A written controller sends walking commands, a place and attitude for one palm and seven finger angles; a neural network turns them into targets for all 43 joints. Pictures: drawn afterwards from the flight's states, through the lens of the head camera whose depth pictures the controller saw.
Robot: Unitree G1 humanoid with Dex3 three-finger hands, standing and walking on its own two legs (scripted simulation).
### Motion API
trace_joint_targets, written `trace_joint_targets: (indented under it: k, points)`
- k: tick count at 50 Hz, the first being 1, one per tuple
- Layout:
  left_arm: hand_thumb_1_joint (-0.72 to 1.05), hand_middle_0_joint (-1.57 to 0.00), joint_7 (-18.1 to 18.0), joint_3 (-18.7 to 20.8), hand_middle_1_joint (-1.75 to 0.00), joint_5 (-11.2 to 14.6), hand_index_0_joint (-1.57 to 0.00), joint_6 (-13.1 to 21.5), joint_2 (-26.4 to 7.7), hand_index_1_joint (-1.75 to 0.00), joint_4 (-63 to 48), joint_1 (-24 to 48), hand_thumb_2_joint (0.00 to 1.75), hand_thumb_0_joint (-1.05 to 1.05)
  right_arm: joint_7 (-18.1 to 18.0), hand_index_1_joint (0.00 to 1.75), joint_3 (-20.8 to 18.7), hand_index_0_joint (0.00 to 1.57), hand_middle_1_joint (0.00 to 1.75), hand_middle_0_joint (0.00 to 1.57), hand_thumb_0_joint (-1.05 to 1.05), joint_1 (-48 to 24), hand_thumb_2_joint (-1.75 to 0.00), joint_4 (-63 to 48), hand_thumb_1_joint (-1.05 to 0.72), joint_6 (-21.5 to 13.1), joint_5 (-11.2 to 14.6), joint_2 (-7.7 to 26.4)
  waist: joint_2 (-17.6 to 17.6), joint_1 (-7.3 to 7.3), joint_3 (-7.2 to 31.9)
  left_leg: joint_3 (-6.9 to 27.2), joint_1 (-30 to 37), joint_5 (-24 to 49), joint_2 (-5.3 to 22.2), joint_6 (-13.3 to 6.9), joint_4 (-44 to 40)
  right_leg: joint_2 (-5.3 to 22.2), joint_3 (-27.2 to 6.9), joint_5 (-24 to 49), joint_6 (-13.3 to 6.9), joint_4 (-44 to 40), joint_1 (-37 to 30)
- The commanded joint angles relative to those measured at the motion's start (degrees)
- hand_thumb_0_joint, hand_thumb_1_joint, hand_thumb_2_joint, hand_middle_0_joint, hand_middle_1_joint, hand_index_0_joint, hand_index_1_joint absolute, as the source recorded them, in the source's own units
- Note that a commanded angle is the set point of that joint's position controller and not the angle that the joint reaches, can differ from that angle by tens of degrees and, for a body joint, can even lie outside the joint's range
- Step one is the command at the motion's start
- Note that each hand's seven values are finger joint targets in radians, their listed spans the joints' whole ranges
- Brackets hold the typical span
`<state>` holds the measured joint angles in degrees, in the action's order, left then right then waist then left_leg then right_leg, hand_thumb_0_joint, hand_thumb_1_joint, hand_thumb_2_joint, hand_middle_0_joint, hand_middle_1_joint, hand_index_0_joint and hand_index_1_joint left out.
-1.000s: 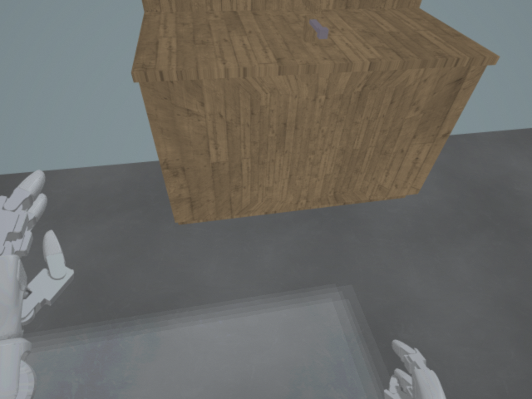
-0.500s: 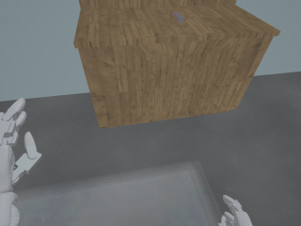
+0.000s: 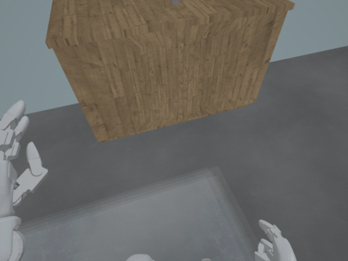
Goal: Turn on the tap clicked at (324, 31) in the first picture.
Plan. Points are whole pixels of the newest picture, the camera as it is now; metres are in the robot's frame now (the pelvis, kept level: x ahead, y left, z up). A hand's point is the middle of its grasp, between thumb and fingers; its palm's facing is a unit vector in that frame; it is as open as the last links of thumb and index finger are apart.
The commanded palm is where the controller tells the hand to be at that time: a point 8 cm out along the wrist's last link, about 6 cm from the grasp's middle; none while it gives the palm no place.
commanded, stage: walk to a spot facing it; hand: left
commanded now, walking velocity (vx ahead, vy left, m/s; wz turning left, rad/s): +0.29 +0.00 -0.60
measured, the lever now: out of the picture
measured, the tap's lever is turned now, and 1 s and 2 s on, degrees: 0 0 0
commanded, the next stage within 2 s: turn to face it in 1.58 s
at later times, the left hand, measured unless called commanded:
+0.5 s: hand (127, 112) +0.35 +0.13 +0.19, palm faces +0.11 -0.88 -0.46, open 7.4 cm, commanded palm +0.29 +0.18 +0.20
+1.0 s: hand (168, 71) +0.49 +0.06 +0.19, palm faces +0.10 -0.95 -0.30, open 7.4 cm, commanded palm +0.44 +0.10 +0.20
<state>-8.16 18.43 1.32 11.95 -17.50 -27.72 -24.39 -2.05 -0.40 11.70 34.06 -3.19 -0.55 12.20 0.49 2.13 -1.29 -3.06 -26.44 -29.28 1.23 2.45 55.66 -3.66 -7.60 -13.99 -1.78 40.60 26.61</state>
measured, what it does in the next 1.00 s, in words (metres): walks ahead, turning right: left foot, then right foot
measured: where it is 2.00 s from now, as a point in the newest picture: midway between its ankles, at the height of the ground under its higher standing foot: (240, 231)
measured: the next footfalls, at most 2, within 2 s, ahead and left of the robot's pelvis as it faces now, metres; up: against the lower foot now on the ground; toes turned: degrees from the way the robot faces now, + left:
left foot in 0.18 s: +0.03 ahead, +0.15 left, +0.00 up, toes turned -1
right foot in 0.54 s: +0.11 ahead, -0.19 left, +0.00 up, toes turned -29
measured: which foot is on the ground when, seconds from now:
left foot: up 0.00-0.16, down 0.18-0.52, up 0.54-0.84, down 0.86-1.00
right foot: down 0.00-0.18, up 0.20-0.52, down 0.54-0.88, up 0.90-1.00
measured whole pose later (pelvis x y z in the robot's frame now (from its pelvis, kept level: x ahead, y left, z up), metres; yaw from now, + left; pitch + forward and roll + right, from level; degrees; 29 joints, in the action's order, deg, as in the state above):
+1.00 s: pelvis +0.18 -0.08 +0.01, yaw -27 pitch -2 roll -1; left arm -9.7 22.6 0.6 12.5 -18.3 -19.8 -20.7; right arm -4.8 -0.3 13.6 35.8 -3.4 -0.2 10.4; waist 0.1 -0.6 2.3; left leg -8.7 -17.9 -15.0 6.5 -0.5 35.3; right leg 1.1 3.6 -27.3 -0.4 60.3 22.2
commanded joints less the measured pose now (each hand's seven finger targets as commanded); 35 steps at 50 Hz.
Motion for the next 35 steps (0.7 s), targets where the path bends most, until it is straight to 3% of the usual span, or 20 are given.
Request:
trace_joint_targets:
  k: [1,4,7,8,9,10,11,12,14,16,21,24,25,26,27,28,29,30,32,35]
  points:
    - [0.9,-0.2,-1.3,9.6,-0.3,0.4,-0.2,4.2,-13.7,-0.3,-9.4,0.6,0.9,0.0,0.2,0.3,-1.0,0.2,0.3,0.2,0.0,-4.8,-0.9,-8.8,-0.9,-1.6,-0.3,4.3,10.2,-0.9,10.9,2.4,-2.2,1.3,-0.3,0.7,-0.5,12.5,-22.2,-7.2,-9.1,-21.5,-11.2]
    - [0.9,-0.2,-1.3,9.1,-0.3,0.2,-0.2,5.0,-13.1,-0.3,-8.8,1.2,0.9,0.0,-0.1,0.3,-0.9,0.2,0.3,0.2,0.0,-6.1,-0.9,-8.5,-0.9,-1.5,0.1,4.3,10.9,0.07,12.4,-1.5,6.0,-0.5,-2.3,-0.5,-15.6,9.5,-19.3,-5.0,-8.1,-20.9,-9.7]
    - [0.9,-0.2,-0.7,6.9,-0.3,0.2,-0.2,5.4,-11.9,-0.3,-10.1,4.9,0.9,0.0,-0.4,0.3,-1.0,0.2,0.3,0.2,0.0,-3.3,-0.9,-8.2,-0.9,-2.5,0.2,5.1,5.8,-2.27,11.3,-0.7,24.2,4.0,1.0,-3.4,-35.0,5.2,-14.9,-9.8,-3.4,-13.6,2.3]
    - [0.9,-0.2,-0.2,6.2,-0.3,0.8,-0.2,6.0,-10.9,-0.3,-11.0,6.3,0.9,0.0,-1.0,0.3,-1.4,0.2,0.3,0.2,0.0,-3.3,-0.9,-8.3,-0.9,-3.0,0.1,6.6,-4.3,-2.65,9.4,8.4,34.9,3.8,10.6,-6.4,-40.8,0.0,-7.5,-10.2,-0.2,-3.2,15.0]
    - [0.9,-0.2,-0.1,5.8,-0.3,0.0,-0.2,6.7,-10.9,-0.3,-13.9,8.3,0.9,0.0,-1.3,0.3,-2.2,0.2,0.3,0.2,0.0,-3.1,-0.9,-8.6,-0.9,-3.3,0.0,7.3,-15.8,-2.82,8.5,23.2,39.6,4.1,24.1,-11.1,-42.7,-1.6,1.2,-15.7,2.5,15.2,26.5]
    - [0.9,-0.2,-0.1,6.4,-0.3,-1.3,-0.2,7.5,-12.0,-0.3,-14.2,8.7,0.9,0.0,-1.2,0.3,-2.2,0.2,0.3,0.2,0.0,-4.0,-0.9,-9.4,-0.9,-3.5,0.5,5.6,-14.7,-2.17,6.2,24.4,36.7,8.7,28.9,-14.5,-42.5,3.3,5.5,-13.7,3.6,25.6,28.6]
    - [0.9,-0.2,-0.3,9.6,-0.3,-1.9,-0.2,7.6,-15.8,-0.3,-12.5,7.5,0.9,0.0,-0.7,0.3,-2.1,0.2,0.3,0.2,0.0,-4.2,-0.9,-7.8,-0.9,-3.6,0.4,5.6,-12.2,-1.74,6.1,21.4,29.1,3.3,28.5,-14.3,-43.1,5.3,5.0,-11.9,3.4,32.6,25.1]
    - [0.9,-0.2,-0.2,7.6,-0.3,-1.9,-0.2,7.1,-12.6,-0.3,-11.2,5.0,0.9,0.0,-0.3,0.3,-2.4,0.2,0.3,0.2,0.0,-3.8,-0.9,-7.8,-0.9,-3.6,0.5,6.0,-12.0,-2.09,3.3,17.5,22.0,0.1,27.2,-14.1,-43.0,7.0,5.2,-10.8,3.1,34.8,22.9]
    - [0.9,-0.2,0.0,3.5,-0.3,-2.1,-0.2,6.1,-9.0,-0.3,-10.1,6.9,0.9,0.0,0.0,0.3,-2.1,0.2,0.3,0.2,0.0,-4.3,-0.9,-7.2,-0.9,-3.8,0.8,6.2,-11.2,-2.69,-4.4,7.1,15.2,3.6,24.1,-12.0,-43.3,9.0,8.0,-6.7,3.7,34.0,21.3]
    - [0.9,-0.2,-0.1,3.9,-0.3,-2.9,-0.2,6.1,-10.2,-0.3,-10.3,9.4,0.9,0.0,-0.1,0.3,-2.4,0.2,0.3,0.2,0.0,-3.0,-0.9,-7.2,-0.9,-3.9,0.7,6.7,-11.8,-2.69,-5.8,0.1,13.8,10.7,20.8,-9.2,-42.3,8.3,12.6,-4.6,4.1,27.6,17.4]
    - [0.9,-0.2,0.5,6.7,-0.3,-2.5,-0.2,5.5,-12.5,-0.3,-6.7,8.5,0.9,0.0,-0.6,0.3,-2.4,0.2,0.3,0.2,0.0,-2.1,-0.9,-7.7,-0.9,-4.1,-0.3,6.1,-16.3,-3.27,-2.9,-8.9,16.8,31.0,19.1,-7.0,-37.2,4.9,20.4,-3.7,3.6,5.9,2.8]
    - [0.9,-0.2,0.5,8.9,-0.3,-1.5,-0.2,5.3,-14.8,-0.3,-8.6,6.4,0.9,0.0,-0.2,0.3,-2.5,0.2,0.3,0.2,0.0,-2.3,-0.9,-7.9,-0.9,-4.6,0.1,5.6,-14.2,-1.34,5.8,-13.4,18.4,42.9,16.9,-5.5,-16.0,-0.4,24.6,-1.3,1.9,-7.4,-13.9]
    - [0.9,-0.2,0.4,8.4,-0.3,-1.7,-0.2,4.5,-14.4,-0.3,-9.5,4.6,0.9,0.0,0.3,0.3,-2.3,0.2,0.3,0.2,0.0,-2.2,-0.9,-8.0,-0.9,-4.7,0.8,4.9,-8.7,-0.57,9.5,-13.3,12.7,41.4,14.6,-4.7,-4.4,0.6,21.9,1.6,0.3,-10.6,-23.5]
    - [0.9,-0.2,0.1,10.2,-0.3,-2.0,-0.2,4.4,-16.7,-0.3,-12.3,4.9,0.9,0.0,0.9,0.3,-2.5,0.2,0.3,0.2,0.0,-2.1,-0.9,-8.2,-0.9,-4.6,1.4,4.0,3.6,-0.67,13.9,-12.2,0.6,23.4,10.8,-3.5,11.8,10.6,6.0,10.9,-5.1,-10.7,-34.8]
    - [0.9,-0.2,-0.4,14.4,-0.3,-1.1,-0.2,5.2,-20.5,-0.3,-13.9,2.7,0.9,0.0,0.8,0.3,-2.4,0.2,0.3,0.2,0.0,-3.6,-0.9,-9.5,-0.9,-4.4,1.0,3.8,15.3,-1.06,17.9,-6.2,-15.2,-4.6,3.1,-1.8,26.4,22.6,-20.3,28.1,-12.1,-13.3,-41.5]
    - [0.9,-0.2,-1.3,16.8,-0.3,-0.2,-0.2,5.9,-21.3,-0.3,-17.4,2.3,0.9,0.0,0.8,0.3,-1.8,0.2,0.3,0.2,0.0,-6.0,-0.9,-9.7,-0.9,-3.9,0.6,3.8,10.2,-0.68,16.8,2.6,-17.8,-5.4,5.8,-1.7,30.9,27.2,-23.0,28.0,-13.3,-15.4,-38.8]
    - [0.9,-0.2,-1.1,16.2,-0.3,-0.4,-0.2,5.9,-19.0,-0.3,-14.3,-2.3,0.9,0.0,1.1,0.3,-1.8,0.2,0.3,0.2,0.0,-5.2,-0.9,-8.8,-0.9,-3.6,0.4,4.2,2.8,-1.26,15.3,5.0,-16.6,-2.6,8.6,-1.7,28.5,25.5,-19.4,15.0,-13.0,-16.7,-33.0]
    - [0.9,-0.2,-0.6,16.2,-0.3,-0.3,-0.2,5.6,-20.2,-0.3,-18.3,-3.2,0.9,0.0,2.0,0.3,-1.9,0.2,0.3,0.2,0.0,-4.7,-0.9,-8.5,-0.9,-2.1,0.9,5.0,2.5,-1.61,16.3,5.4,-16.9,-0.3,9.0,-1.1,27.8,25.4,-20.2,2.1,-13.4,-18.1,-31.8]
    - [0.9,-0.2,-0.9,17.7,-0.3,0.0,-0.2,6.9,-20.2,-0.3,-22.8,-6.3,0.9,0.0,1.6,0.3,-1.8,0.2,0.3,0.2,0.0,-6.9,-0.9,-7.7,-0.9,-0.9,0.9,5.4,1.7,-2.42,11.1,5.1,-15.9,4.6,10.2,-0.1,24.1,24.2,-13.3,1.4,-13.0,-21.2,-22.1]
    - [0.9,-0.2,-1.4,18.2,-0.3,0.5,-0.2,6.6,-19.3,-0.3,-24.0,-5.8,0.9,0.0,0.3,0.3,-1.6,0.2,0.3,0.2,0.0,-6.8,-0.9,-7.6,-0.9,0.0,0.7,4.4,4.6,-3.38,10.1,4.2,-4.7,4.5,11.6,-0.3,4.0,21.1,-2.3,2.2,-10.4,-21.3,-11.7]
